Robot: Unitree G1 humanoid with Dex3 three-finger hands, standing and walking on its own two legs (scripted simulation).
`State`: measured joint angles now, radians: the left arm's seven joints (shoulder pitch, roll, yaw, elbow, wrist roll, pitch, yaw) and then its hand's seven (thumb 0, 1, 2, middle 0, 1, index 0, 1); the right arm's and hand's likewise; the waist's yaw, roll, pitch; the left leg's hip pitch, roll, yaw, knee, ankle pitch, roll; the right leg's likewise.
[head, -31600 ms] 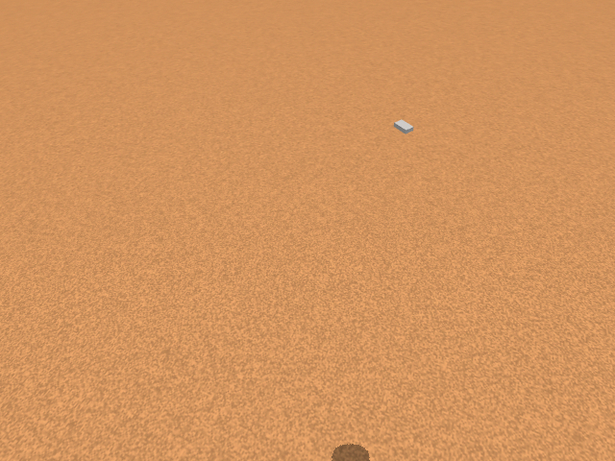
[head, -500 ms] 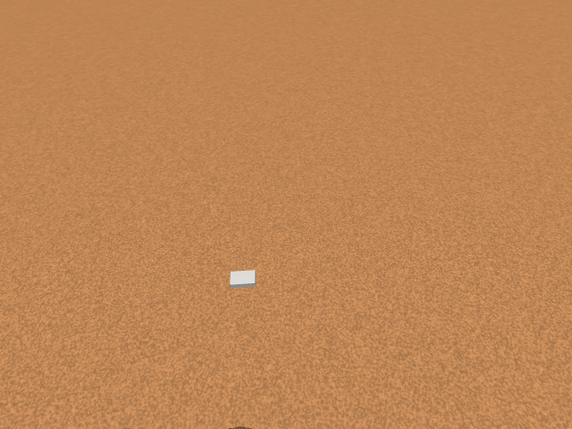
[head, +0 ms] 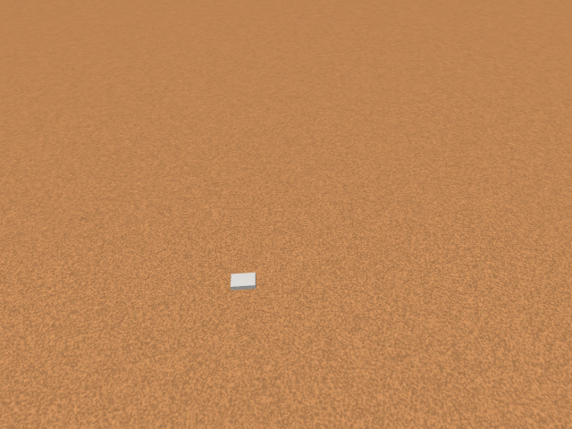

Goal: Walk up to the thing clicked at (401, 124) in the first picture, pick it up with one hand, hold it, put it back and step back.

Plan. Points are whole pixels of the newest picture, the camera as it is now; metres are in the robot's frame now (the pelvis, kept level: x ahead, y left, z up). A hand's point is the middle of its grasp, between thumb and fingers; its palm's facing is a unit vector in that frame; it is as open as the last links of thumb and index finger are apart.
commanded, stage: stand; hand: left
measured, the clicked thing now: (243, 281) +0.83 +0.24 -0.77
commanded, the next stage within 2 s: walk up in 0.40 s
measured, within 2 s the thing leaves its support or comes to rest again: neither
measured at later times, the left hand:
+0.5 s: hand out of the picture +0.08 +0.26 -0.15, palm faces -0.02 -0.94 -0.34, open 7.3 cm
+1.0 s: hand out of the picture +0.14 +0.27 -0.18, palm faces +0.04 -0.93 -0.36, open 7.3 cm
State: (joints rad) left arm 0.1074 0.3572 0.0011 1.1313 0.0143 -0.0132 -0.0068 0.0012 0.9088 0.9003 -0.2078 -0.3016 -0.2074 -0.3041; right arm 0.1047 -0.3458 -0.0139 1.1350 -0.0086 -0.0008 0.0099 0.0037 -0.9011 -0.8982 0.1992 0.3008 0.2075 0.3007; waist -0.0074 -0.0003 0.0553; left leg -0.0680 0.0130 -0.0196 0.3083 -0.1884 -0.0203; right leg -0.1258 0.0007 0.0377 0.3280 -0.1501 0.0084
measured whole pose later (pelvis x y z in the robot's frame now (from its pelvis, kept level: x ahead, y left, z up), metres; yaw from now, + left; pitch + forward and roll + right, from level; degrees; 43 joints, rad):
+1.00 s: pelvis +0.15 +0.00 -0.03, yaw +3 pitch -4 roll +0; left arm 0.36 0.40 0.06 0.88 0.01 -0.03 -0.03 0.00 0.91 0.90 -0.21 -0.30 -0.21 -0.30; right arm 0.19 -0.38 -0.08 0.84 -0.03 -0.05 0.06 0.00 -0.90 -0.90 0.20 0.30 0.21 0.30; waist 0.04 -0.02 0.15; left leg -0.40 0.01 0.05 0.63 -0.16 0.04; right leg -0.09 -0.02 -0.03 0.79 -0.52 -0.04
